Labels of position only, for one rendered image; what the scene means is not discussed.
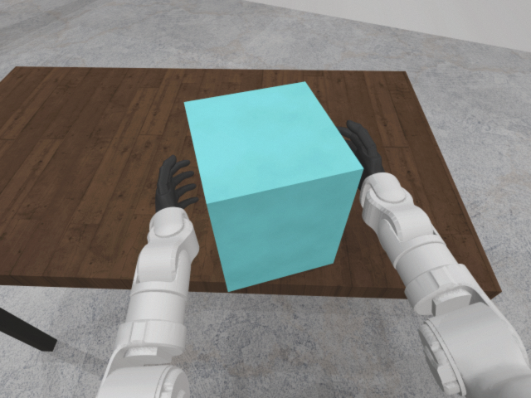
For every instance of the right robot hand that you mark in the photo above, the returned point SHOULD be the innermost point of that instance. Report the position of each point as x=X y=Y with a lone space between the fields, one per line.
x=363 y=148

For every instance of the robot right forearm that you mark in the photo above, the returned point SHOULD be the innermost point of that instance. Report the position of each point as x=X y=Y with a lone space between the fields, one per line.
x=435 y=282

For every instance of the left robot upper arm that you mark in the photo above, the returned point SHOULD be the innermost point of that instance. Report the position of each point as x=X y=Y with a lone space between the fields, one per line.
x=165 y=381

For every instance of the carton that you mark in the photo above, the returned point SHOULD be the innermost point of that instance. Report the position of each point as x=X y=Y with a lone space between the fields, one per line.
x=278 y=178

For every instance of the right robot upper arm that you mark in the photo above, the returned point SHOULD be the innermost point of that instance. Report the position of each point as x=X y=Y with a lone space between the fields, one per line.
x=471 y=352

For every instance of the robot left forearm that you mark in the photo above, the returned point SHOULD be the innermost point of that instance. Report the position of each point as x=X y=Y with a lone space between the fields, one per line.
x=153 y=331

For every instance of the table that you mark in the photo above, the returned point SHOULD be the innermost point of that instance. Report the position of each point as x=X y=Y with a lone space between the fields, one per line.
x=80 y=153

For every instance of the left robot hand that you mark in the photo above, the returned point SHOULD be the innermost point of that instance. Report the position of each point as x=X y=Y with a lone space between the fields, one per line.
x=166 y=195

